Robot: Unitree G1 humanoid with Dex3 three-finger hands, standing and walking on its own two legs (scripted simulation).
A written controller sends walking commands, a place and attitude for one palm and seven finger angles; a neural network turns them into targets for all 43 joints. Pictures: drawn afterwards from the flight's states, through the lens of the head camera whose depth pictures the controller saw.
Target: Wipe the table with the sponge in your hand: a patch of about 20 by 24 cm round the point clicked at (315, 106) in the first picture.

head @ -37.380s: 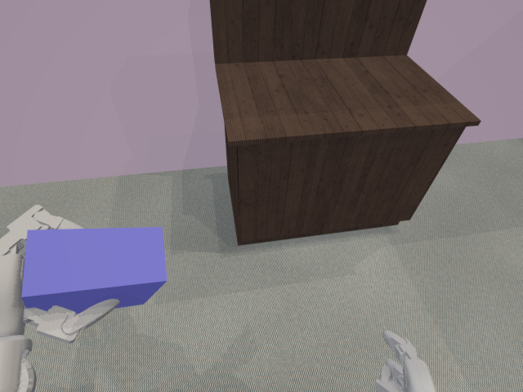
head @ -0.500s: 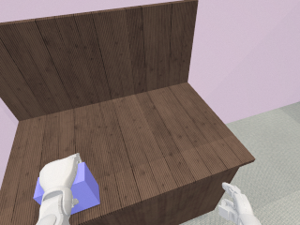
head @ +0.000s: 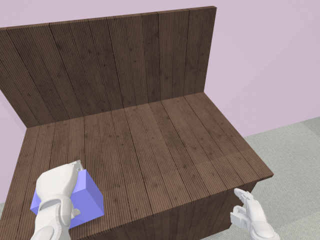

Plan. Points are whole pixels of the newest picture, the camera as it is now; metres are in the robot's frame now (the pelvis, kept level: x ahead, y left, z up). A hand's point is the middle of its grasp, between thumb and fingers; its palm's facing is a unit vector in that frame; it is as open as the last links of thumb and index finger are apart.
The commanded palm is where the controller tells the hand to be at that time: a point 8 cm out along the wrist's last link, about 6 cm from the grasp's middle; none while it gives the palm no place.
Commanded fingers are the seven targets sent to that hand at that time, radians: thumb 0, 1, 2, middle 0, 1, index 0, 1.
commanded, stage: lift the sponge slowly off the table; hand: left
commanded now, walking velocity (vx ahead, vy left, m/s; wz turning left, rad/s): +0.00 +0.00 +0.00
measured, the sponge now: (75, 205) +0.19 +0.28 -0.04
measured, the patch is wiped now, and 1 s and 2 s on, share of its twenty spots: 1.00 1.00 1.00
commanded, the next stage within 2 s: bring the sponge back beside the body in 1.06 s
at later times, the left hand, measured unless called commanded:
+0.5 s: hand (72, 182) +0.21 +0.26 +0.05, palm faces +0.03 -0.19 -0.98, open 10.2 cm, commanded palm +0.18 +0.26 +0.13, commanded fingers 0.00 0.10 1.30 -1.20 -1.60 -1.20 -1.60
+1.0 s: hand (66, 173) +0.21 +0.27 +0.09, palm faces +0.06 -0.15 -0.99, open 10.2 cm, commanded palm +0.19 +0.26 +0.16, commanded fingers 0.00 0.10 1.30 -1.20 -1.60 -1.20 -1.60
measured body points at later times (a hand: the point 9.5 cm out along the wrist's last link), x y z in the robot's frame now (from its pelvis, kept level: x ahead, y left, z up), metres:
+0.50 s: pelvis +0.00 +0.00 +0.00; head -0.04 -0.03 +0.45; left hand +0.21 +0.27 +0.11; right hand +0.25 -0.19 -0.07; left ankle +0.00 +0.10 -0.74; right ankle +0.00 -0.10 -0.74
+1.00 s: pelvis -0.01 -0.01 +0.00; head -0.05 -0.05 +0.45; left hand +0.21 +0.27 +0.14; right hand +0.26 -0.21 -0.06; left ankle +0.00 +0.10 -0.74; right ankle +0.00 -0.10 -0.74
